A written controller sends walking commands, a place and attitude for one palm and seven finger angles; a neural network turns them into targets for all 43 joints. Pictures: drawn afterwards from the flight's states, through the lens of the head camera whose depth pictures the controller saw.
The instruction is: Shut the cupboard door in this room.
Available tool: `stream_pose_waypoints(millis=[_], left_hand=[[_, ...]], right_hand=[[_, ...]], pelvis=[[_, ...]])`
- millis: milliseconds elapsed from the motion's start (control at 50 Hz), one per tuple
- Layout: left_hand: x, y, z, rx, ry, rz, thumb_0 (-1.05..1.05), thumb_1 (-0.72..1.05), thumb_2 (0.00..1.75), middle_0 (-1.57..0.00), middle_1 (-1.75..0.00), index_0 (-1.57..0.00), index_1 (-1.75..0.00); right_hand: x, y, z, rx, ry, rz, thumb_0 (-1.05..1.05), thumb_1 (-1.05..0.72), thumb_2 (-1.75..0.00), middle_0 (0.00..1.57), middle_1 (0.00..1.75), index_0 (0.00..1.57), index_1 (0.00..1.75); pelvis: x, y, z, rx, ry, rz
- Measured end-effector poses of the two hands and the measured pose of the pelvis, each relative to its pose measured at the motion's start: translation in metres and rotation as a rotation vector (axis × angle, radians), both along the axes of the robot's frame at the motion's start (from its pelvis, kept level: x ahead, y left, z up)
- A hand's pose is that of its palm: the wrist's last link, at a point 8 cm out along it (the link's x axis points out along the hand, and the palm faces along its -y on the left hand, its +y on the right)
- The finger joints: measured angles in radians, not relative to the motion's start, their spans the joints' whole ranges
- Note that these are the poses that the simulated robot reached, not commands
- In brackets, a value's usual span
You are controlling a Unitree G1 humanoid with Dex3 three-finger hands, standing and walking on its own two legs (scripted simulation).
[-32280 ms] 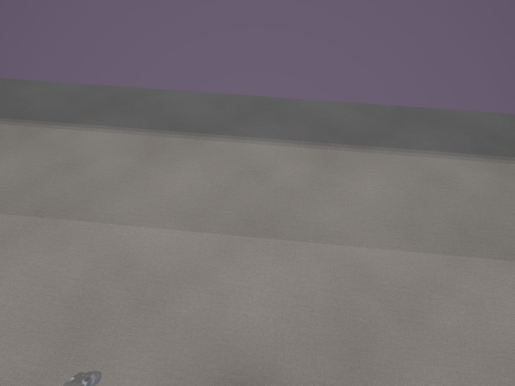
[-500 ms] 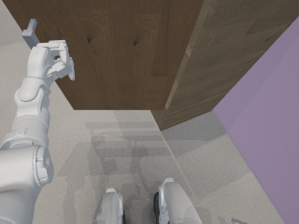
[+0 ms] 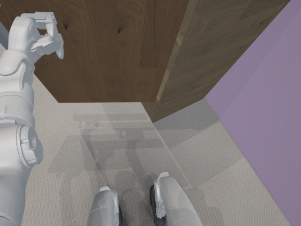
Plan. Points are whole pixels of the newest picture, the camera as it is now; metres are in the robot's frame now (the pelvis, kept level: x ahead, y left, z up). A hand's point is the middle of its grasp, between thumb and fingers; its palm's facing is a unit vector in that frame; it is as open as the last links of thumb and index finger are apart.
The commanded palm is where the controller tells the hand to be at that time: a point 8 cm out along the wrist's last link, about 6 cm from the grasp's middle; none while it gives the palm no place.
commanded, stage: push the door shut along its arc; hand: left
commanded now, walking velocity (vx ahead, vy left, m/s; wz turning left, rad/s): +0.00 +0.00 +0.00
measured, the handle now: (10, 35) +0.57 +0.25 +0.07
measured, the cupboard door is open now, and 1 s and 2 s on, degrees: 65 51 51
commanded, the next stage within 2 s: pull the fist back off the door in 0.44 s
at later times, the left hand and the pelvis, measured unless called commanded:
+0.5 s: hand (68, 26) +0.59 +0.13 +0.08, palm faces -0.32 -0.95 -0.04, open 3.5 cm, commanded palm +0.61 +0.13 +0.07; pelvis +0.00 +0.00 -0.02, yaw +0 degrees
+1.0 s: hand (82, 26) +0.60 +0.10 +0.07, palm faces +0.16 -0.99 -0.03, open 3.1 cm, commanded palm +0.54 +0.14 +0.07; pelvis +0.02 -0.01 +0.02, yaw -1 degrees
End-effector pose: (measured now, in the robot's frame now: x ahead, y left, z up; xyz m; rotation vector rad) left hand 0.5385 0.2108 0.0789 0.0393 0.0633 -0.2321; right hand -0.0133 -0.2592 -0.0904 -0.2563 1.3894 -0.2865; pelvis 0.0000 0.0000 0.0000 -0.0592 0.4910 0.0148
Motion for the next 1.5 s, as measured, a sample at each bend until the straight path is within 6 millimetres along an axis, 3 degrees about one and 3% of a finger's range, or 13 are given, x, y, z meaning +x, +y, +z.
stream_pose_waypoints(millis=[300, 560, 660, 720, 880, 1060, 1280, 1400, 1500], left_hand=[[0.030, -0.011, 0.002, 0.002, 0.010, -0.050, 0.03, 0.98, 0.99, -1.30, -1.50, -1.30, -1.50], [0.055, -0.026, 0.004, 0.005, 0.029, -0.095, 0.03, 1.03, 1.01, -1.30, -1.50, -1.30, -1.50], [0.060, -0.029, -0.004, -0.135, 0.035, 0.202, 0.04, 0.93, 0.96, -1.30, -1.50, -1.30, -1.50], [0.057, -0.037, -0.008, -0.080, -0.002, 0.371, 0.03, 0.90, 0.93, -1.30, -1.50, -1.30, -1.50], [0.045, -0.067, -0.013, 0.000, -0.009, 0.372, 0.02, 0.91, 0.91, -1.30, -1.50, -1.30, -1.50], [0.015, -0.057, 0.000, 0.008, -0.047, 0.398, 0.02, 0.90, 0.90, -1.30, -1.50, -1.30, -1.50], [-0.031, -0.057, -0.010, -0.019, -0.071, 0.370, 0.02, 0.90, 0.90, -1.30, -1.50, -1.30, -1.50], [-0.050, -0.069, -0.008, -0.017, -0.083, 0.354, 0.02, 0.90, 0.90, -1.30, -1.50, -1.30, -1.50], [-0.053, -0.071, -0.006, 0.004, -0.077, 0.373, 0.02, 0.90, 0.90, -1.30, -1.50, -1.31, -1.50]], right_hand=[[-0.005, -0.010, -0.001, -0.066, 0.019, 0.019, 0.01, -0.91, -0.90, 0.20, 0.30, 0.20, 0.30], [-0.028, 0.002, -0.005, -0.058, 0.073, -0.025, 0.01, -0.91, -0.90, 0.20, 0.30, 0.20, 0.30], [-0.035, 0.015, -0.003, 0.006, 0.103, -0.001, 0.01, -0.91, -0.90, 0.20, 0.30, 0.20, 0.30], [-0.038, 0.024, -0.002, 0.065, 0.123, 0.011, 0.01, -0.91, -0.90, 0.20, 0.30, 0.20, 0.30], [-0.040, 0.032, 0.005, 0.139, 0.143, -0.056, 0.01, -0.91, -0.90, 0.20, 0.30, 0.20, 0.30], [-0.014, 0.014, 0.015, 0.134, 0.084, -0.038, 0.01, -0.91, -0.90, 0.20, 0.30, 0.20, 0.30], [0.045, -0.021, 0.015, 0.053, -0.021, 0.063, 0.01, -0.91, -0.90, 0.20, 0.30, 0.20, 0.30], [0.072, -0.021, 0.011, 0.055, -0.099, 0.087, 0.01, -0.91, -0.90, 0.20, 0.30, 0.20, 0.30], [0.080, -0.013, 0.005, 0.073, -0.141, 0.098, 0.01, -0.91, -0.90, 0.20, 0.30, 0.20, 0.30]], pelvis=[[-0.004, -0.002, -0.012, -0.021, 0.047, 0.017], [-0.003, -0.001, -0.020, -0.030, 0.081, 0.011], [-0.001, -0.001, -0.018, -0.031, 0.094, 0.006], [0.001, -0.001, -0.015, -0.025, 0.099, 0.005], [0.012, -0.005, 0.002, -0.003, 0.066, -0.011], [0.024, -0.010, 0.021, 0.023, 0.008, -0.022], [0.024, -0.014, 0.024, 0.031, -0.034, 0.008], [0.021, -0.013, 0.025, 0.038, -0.059, 0.009], [0.016, -0.015, 0.024, 0.044, -0.069, 0.012]])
